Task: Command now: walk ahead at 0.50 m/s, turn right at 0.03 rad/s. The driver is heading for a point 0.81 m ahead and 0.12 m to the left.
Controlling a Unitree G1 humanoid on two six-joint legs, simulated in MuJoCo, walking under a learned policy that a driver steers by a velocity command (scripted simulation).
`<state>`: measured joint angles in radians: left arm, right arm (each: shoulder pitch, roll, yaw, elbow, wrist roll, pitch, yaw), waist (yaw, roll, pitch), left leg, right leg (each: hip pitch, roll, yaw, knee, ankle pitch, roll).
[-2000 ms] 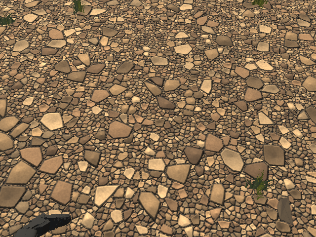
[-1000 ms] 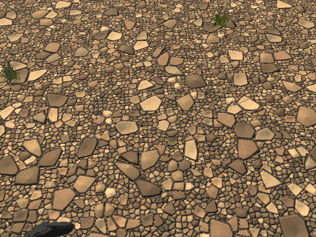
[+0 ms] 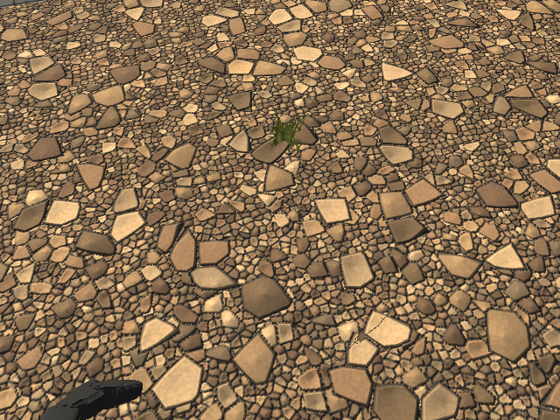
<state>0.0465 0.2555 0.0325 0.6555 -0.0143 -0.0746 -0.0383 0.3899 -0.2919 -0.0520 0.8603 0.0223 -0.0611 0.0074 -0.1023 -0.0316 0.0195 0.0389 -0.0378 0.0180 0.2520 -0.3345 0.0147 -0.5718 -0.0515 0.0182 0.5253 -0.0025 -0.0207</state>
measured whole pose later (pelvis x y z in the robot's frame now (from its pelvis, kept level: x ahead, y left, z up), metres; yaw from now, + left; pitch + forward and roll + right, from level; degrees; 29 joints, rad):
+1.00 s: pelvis +0.54 +0.02 +0.01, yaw +0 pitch +2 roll +2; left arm 0.07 0.27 0.04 0.76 -0.01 -0.07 -0.02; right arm 0.36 -0.28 -0.05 0.89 0.01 -0.07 0.01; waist -0.09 -0.04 0.02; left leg 0.01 -0.06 0.04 0.21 -0.25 0.03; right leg -0.62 -0.09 0.03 0.58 0.05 0.00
